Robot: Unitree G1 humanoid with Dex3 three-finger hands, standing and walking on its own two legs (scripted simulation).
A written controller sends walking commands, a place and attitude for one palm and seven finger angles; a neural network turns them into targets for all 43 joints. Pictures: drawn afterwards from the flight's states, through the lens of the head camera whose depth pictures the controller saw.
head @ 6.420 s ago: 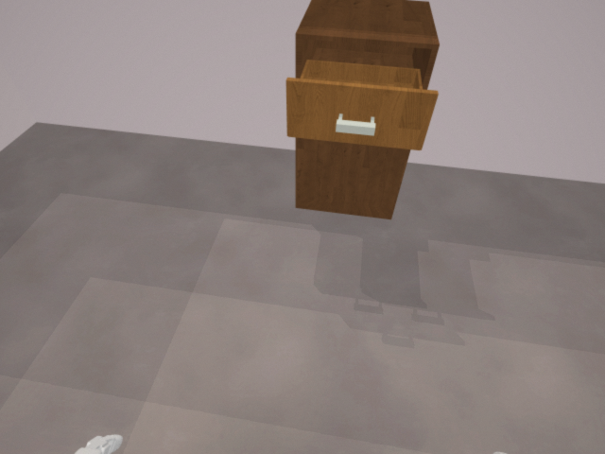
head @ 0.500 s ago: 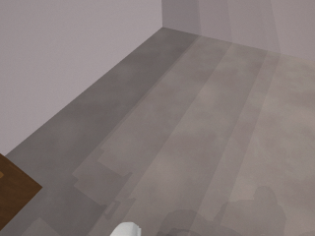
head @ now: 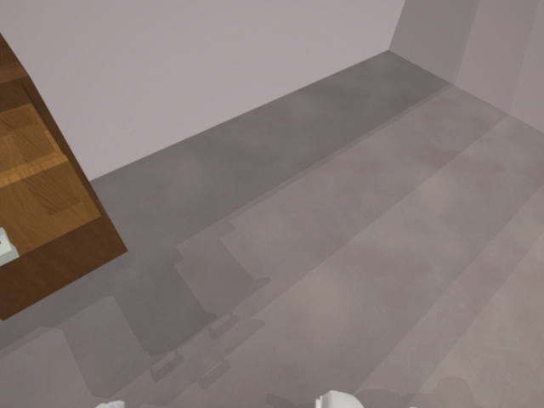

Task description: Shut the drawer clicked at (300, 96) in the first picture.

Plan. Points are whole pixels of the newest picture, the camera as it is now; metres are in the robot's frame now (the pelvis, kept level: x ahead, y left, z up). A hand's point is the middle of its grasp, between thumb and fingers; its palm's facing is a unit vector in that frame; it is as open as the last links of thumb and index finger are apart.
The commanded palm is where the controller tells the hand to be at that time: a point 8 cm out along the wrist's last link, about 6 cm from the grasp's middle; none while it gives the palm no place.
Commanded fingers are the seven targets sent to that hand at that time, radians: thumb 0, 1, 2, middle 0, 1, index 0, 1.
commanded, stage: turn to face it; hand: left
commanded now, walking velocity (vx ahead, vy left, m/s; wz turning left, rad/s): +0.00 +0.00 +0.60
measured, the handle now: out of the picture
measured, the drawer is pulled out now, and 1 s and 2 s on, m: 0.30 0.30 0.30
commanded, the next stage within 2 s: take the last steps up to it in 1.26 s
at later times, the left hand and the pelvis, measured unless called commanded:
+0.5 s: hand out of the picture +0.00 +0.16 -0.14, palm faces +0.33 -0.90 -0.28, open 7.4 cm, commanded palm none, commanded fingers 0.00 0.90 0.90 -0.20 -0.30 -0.20 -0.30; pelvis -0.02 -0.06 +0.00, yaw +19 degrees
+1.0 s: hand out of the picture -0.12 +0.22 -0.17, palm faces +0.61 -0.76 -0.23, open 7.4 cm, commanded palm none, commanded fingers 0.00 0.90 0.90 -0.20 -0.30 -0.20 -0.30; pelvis -0.06 +0.00 +0.00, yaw +35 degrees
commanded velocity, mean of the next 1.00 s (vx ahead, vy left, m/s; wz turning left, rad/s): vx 0.00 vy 0.00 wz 0.54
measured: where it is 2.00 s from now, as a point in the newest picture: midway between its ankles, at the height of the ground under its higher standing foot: outside the picture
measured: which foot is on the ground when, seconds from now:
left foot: down 0.00-0.22, up 0.24-0.68, down 0.70-1.00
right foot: up 0.00-0.20, down 0.22-0.70, up 0.72-1.00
